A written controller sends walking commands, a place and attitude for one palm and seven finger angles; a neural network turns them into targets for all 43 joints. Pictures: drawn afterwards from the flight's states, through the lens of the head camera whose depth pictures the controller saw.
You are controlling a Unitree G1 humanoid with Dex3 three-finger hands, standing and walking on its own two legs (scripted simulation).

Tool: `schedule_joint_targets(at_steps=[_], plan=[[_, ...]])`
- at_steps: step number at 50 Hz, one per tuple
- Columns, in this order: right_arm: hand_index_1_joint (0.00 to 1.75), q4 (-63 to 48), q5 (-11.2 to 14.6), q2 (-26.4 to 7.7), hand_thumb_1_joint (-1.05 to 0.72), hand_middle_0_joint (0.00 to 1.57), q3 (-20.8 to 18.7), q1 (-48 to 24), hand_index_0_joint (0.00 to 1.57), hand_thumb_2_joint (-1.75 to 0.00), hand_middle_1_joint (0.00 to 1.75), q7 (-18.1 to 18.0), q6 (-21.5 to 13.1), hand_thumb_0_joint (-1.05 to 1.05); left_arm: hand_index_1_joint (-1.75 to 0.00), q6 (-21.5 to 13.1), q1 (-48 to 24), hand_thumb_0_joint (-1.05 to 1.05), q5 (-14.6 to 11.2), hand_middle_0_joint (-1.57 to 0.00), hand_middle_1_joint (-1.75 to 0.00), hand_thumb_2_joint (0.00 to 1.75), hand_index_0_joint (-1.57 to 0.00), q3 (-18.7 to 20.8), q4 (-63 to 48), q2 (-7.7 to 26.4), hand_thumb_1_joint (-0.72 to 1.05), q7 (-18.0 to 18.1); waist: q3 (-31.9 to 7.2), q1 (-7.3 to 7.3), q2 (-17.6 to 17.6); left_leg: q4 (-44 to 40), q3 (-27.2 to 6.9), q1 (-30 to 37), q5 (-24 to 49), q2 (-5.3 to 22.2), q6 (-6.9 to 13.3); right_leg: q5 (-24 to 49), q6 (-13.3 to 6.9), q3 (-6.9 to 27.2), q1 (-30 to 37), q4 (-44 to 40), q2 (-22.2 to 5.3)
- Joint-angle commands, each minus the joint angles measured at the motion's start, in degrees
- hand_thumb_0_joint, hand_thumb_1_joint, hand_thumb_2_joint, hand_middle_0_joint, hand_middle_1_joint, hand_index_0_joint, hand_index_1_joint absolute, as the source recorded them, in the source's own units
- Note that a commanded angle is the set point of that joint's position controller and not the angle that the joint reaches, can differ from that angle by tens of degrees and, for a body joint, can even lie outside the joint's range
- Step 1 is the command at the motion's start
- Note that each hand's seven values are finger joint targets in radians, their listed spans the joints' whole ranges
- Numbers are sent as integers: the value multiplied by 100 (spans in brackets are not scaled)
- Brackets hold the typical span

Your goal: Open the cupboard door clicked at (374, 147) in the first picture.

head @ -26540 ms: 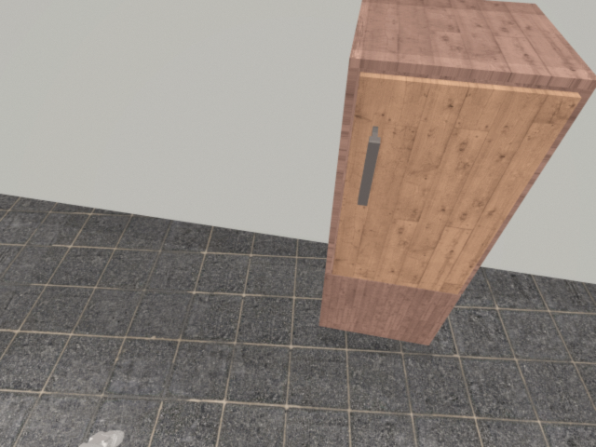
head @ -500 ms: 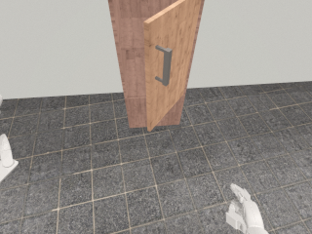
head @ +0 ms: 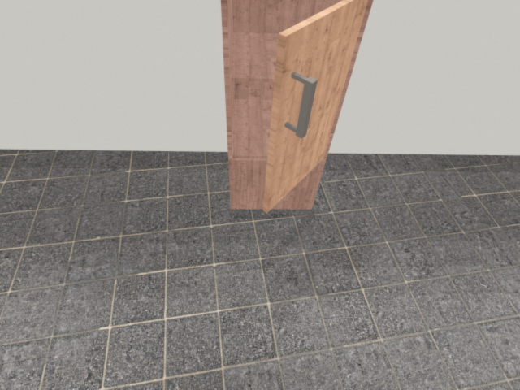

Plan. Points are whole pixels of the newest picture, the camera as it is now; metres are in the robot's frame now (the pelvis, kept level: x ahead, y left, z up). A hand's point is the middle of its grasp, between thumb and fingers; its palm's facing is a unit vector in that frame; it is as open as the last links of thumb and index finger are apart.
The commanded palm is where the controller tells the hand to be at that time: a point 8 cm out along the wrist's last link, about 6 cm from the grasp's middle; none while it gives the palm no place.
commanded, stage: let the arm hang, fingers relaxed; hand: left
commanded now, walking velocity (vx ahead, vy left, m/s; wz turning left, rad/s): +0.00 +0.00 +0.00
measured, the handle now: (298, 106) +0.72 -0.05 +0.02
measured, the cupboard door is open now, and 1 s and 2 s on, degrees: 48 48 48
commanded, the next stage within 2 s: look to check the result in 0.64 s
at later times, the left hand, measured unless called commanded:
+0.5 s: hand out of the picture +0.00 +0.17 -0.18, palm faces +0.00 -0.99 -0.17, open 7.3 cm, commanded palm none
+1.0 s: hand out of the picture +0.00 +0.17 -0.17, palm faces +0.00 -0.98 -0.18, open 7.4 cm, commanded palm none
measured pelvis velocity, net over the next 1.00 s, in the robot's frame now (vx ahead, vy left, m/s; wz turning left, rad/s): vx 0.01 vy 0.01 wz -0.02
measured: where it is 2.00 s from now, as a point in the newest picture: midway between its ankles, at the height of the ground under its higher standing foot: outside the picture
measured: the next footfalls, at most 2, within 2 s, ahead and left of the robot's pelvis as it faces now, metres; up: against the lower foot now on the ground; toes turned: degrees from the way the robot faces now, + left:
none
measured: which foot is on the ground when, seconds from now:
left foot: down 0.00-1.00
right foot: down 0.00-1.00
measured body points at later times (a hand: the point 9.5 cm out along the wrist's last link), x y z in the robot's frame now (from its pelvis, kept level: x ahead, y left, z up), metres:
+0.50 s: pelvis +0.00 +0.01 +0.00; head +0.00 +0.01 +0.45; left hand +0.00 +0.22 -0.16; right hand -0.02 -0.19 -0.16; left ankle +0.04 +0.10 -0.74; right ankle +0.00 -0.11 -0.74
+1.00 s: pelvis +0.01 +0.01 +0.00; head +0.03 +0.00 +0.45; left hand +0.00 +0.22 -0.16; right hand +0.00 -0.21 -0.16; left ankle +0.04 +0.10 -0.74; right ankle +0.00 -0.11 -0.74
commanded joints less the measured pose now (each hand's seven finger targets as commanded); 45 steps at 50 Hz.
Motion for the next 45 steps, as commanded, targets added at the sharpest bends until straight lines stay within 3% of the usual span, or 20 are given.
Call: schedule_joint_targets(at_steps=[1, 6, 17, 27, 32, 37, 45], plan=[[30, -143, 23, -589, -90, 20, -188, 130, 20, -90, 30, -76, -173, 0, -30, -208, 1, 0, -27, -20, -30, 90, -20, 105, -20, 515, 90, 60, -157, -102, 243, -870, -682, 52, -802, 507, 12, -686, -190, 762, -218, -785, -546], [30, 131, 23, -444, -90, 20, -192, 362, 20, -90, 30, -97, -174, 0, -30, -201, 152, 0, -20, -20, -30, 90, -20, 87, 288, 367, 90, 92, 104, -100, -130, -947, -664, 71, -777, 519, 49, -844, -163, 754, -452, -800, -540], [30, 359, 15, -190, -90, 20, -185, 445, 20, -90, 30, -109, -226, 0, -30, -213, 262, 0, -5, -20, -30, 90, -20, 119, 452, 190, 90, 145, 163, -60, 164, -1148, -710, -71, -783, 533, 61, -537, -110, 717, -365, -596, -508], [30, 403, 22, -92, -90, 20, -189, 413, 20, -90, 30, -123, -275, 0, -30, -253, 177, 0, -5, -20, -30, 90, -20, 134, 459, 97, 90, 158, 170, -66, 207, -1121, -636, 51, -413, 507, 38, -199, -98, 714, -287, -620, -559], [30, 409, 28, -141, -90, 20, -187, 376, 20, -90, 30, -129, -288, 0, -30, -269, 144, 0, -9, -20, -30, 90, -20, 132, 461, 117, 90, 153, 62, -79, 224, -1074, -608, 210, -211, 520, 30, -53, -95, 719, -220, -650, -565], [30, 436, 39, -170, -90, 20, -192, 380, 20, -90, 30, -128, -296, 0, -30, -295, 122, 0, -13, -20, -30, 90, -20, 126, 466, 147, 90, 156, -46, -100, 24, -971, -539, 377, 106, 519, 18, 37, -102, 732, -168, -709, -604], [30, 478, 47, -222, -90, 20, -178, 261, 20, -90, 30, -140, -306, 0, -30, -294, 109, 0, -16, -20, -30, 90, -20, 110, 531, 169, 90, 160, 1, -94, 136, -966, -531, 490, 375, 549, 20, 227, -90, 727, -112, -724, -602]])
